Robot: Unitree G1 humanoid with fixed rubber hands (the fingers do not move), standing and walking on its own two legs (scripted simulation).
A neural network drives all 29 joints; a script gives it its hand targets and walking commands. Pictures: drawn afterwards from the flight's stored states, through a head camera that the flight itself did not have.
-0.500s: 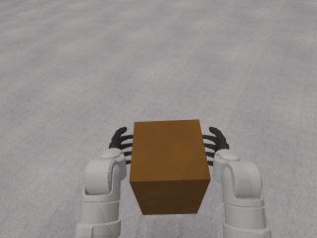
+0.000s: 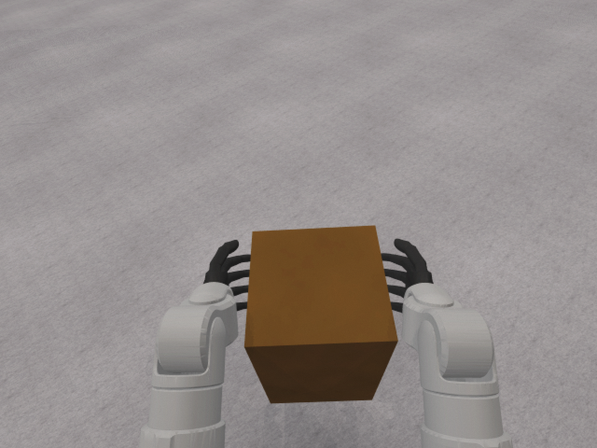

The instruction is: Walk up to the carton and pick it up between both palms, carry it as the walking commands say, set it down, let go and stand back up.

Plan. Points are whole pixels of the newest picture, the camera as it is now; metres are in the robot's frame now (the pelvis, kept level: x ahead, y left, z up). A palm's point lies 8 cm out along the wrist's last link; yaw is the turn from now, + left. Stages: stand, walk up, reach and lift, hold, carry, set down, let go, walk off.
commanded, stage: carry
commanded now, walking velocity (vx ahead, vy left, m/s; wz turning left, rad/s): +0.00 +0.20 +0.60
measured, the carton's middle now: (317, 323) +0.29 +0.00 +0.01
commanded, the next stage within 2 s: none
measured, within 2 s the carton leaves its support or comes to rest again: neither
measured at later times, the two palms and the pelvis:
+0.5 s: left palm out of the picture +0.19 +0.37 +0.07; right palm (200, 318) +0.27 +0.14 +0.08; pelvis -0.05 +0.16 +0.00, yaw +14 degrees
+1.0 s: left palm out of the picture +0.17 +0.38 +0.11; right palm (179, 337) +0.23 +0.15 +0.12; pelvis -0.08 +0.19 +0.02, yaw +14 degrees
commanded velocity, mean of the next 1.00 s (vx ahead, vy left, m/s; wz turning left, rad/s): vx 0.00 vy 0.04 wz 0.13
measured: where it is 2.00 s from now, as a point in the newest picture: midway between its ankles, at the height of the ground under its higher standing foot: outside the picture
